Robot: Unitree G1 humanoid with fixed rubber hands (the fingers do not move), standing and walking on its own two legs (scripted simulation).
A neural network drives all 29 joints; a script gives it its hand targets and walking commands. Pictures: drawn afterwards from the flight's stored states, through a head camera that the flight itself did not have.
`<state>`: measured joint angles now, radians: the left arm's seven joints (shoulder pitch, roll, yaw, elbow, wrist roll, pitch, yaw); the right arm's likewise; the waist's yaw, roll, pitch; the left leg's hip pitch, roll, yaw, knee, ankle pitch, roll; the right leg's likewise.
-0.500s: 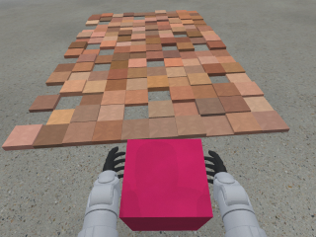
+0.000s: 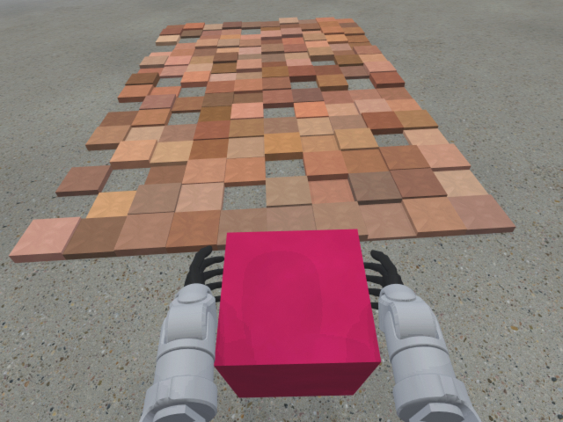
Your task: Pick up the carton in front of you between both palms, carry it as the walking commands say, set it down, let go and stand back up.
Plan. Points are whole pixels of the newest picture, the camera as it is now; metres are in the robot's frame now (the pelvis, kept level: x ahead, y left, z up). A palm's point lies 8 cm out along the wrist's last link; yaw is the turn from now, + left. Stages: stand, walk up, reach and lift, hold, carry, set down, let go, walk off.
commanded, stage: reach and lift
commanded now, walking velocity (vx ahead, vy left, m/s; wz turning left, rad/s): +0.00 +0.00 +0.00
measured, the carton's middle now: (294, 319) +0.31 +0.00 -0.06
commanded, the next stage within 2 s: hold in 0.52 s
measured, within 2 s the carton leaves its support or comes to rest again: neither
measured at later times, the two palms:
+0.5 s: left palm (192, 289) +0.31 +0.15 +0.04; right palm (391, 292) +0.30 -0.14 +0.03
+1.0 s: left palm (190, 293) +0.29 +0.15 +0.06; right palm (395, 295) +0.28 -0.14 +0.05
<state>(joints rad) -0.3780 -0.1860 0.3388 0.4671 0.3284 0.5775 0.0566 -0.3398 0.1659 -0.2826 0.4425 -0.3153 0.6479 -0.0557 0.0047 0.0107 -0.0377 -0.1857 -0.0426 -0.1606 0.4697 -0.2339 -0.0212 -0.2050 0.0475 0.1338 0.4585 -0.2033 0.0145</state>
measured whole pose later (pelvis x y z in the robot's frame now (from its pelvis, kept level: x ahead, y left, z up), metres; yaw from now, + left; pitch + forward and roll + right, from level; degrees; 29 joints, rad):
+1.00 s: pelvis +0.00 +0.00 +0.00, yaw +0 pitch -7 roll +0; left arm -0.33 -0.17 0.26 0.31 0.31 0.74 0.01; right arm -0.29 0.16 -0.22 0.30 -0.30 0.79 -0.03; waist 0.01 0.00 0.00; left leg -0.07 -0.04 -0.15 0.40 -0.20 -0.02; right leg -0.08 0.04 0.13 0.38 -0.18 0.01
